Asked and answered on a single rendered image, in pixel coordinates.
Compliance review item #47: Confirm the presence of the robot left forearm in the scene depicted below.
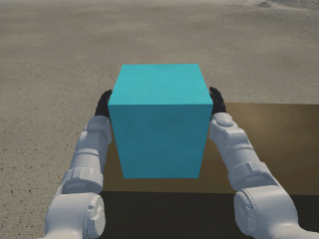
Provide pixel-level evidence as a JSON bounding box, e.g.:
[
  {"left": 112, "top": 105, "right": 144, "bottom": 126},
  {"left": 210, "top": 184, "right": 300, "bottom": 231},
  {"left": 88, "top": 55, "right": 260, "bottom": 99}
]
[{"left": 44, "top": 116, "right": 113, "bottom": 233}]

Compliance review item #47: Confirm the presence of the right robot hand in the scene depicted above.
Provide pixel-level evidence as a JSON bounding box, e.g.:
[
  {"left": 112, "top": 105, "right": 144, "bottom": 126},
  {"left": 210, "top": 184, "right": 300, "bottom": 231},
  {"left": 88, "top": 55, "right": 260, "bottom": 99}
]
[{"left": 209, "top": 87, "right": 226, "bottom": 120}]

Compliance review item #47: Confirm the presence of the robot left upper arm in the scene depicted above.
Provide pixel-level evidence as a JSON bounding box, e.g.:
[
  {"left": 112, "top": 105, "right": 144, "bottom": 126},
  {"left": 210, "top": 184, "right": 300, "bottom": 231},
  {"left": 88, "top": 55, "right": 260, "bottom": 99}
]
[{"left": 36, "top": 192, "right": 106, "bottom": 239}]

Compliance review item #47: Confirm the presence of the pedestal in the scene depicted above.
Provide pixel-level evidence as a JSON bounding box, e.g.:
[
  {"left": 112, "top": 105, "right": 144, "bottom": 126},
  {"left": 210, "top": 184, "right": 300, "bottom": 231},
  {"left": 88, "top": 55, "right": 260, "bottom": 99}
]
[{"left": 95, "top": 103, "right": 319, "bottom": 239}]

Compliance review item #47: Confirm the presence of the robot right upper arm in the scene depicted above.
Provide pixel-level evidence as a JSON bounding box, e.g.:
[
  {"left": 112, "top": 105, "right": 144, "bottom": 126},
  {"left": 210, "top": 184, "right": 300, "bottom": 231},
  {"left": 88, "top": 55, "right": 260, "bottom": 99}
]
[{"left": 233, "top": 184, "right": 319, "bottom": 239}]

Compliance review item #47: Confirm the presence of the carton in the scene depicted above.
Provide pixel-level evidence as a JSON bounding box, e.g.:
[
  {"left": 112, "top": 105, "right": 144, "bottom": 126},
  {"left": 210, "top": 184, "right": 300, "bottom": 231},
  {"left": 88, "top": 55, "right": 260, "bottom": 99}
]
[{"left": 108, "top": 64, "right": 213, "bottom": 178}]

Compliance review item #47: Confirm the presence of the robot right forearm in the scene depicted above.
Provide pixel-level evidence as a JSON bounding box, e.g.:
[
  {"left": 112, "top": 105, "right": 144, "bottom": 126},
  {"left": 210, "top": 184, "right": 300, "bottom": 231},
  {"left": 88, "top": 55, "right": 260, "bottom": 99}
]
[{"left": 208, "top": 113, "right": 299, "bottom": 223}]

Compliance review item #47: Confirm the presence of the left robot hand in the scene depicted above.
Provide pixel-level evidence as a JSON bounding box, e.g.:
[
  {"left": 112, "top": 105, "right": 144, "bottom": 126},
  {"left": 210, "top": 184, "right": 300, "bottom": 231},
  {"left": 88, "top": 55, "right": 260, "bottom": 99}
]
[{"left": 95, "top": 90, "right": 113, "bottom": 123}]

